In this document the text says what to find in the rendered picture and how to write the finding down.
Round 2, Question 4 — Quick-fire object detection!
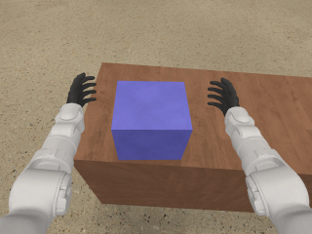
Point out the right robot hand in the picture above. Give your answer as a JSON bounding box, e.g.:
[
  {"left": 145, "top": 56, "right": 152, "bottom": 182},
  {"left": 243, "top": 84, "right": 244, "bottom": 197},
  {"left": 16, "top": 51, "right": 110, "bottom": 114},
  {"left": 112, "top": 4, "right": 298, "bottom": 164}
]
[{"left": 207, "top": 77, "right": 240, "bottom": 117}]

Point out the left robot upper arm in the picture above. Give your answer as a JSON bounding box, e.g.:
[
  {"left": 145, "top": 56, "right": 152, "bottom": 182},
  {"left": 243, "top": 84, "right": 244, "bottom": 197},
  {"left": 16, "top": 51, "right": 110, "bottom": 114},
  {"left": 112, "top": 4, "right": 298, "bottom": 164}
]
[{"left": 0, "top": 168, "right": 72, "bottom": 234}]

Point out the right robot forearm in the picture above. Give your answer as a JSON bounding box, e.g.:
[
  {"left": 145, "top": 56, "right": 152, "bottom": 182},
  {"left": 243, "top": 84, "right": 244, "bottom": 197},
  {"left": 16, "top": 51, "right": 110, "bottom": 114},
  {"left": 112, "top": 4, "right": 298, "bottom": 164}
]
[{"left": 224, "top": 106, "right": 309, "bottom": 205}]

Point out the left robot forearm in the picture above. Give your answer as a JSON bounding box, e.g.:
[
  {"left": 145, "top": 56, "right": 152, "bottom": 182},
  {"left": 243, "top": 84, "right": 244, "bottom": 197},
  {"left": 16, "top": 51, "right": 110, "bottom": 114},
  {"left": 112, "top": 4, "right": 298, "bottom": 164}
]
[{"left": 9, "top": 102, "right": 85, "bottom": 210}]

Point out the carton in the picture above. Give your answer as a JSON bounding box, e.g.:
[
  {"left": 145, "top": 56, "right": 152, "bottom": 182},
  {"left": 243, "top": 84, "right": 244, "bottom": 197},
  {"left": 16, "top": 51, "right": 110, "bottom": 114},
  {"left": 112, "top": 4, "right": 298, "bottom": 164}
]
[{"left": 111, "top": 81, "right": 193, "bottom": 161}]

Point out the pedestal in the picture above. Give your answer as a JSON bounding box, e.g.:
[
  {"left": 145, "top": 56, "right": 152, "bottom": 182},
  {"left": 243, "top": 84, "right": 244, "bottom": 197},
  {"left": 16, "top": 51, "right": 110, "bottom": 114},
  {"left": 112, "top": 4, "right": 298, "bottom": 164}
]
[{"left": 73, "top": 62, "right": 312, "bottom": 213}]

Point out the left robot hand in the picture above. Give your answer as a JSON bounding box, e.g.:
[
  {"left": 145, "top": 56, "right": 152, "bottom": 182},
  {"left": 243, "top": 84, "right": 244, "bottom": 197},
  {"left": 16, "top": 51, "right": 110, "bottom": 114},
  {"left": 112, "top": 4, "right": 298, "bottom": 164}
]
[{"left": 66, "top": 72, "right": 97, "bottom": 108}]

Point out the right robot upper arm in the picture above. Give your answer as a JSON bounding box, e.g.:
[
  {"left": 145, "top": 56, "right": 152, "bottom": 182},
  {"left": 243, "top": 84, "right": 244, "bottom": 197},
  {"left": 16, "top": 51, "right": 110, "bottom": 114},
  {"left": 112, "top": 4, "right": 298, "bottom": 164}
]
[{"left": 245, "top": 165, "right": 312, "bottom": 234}]

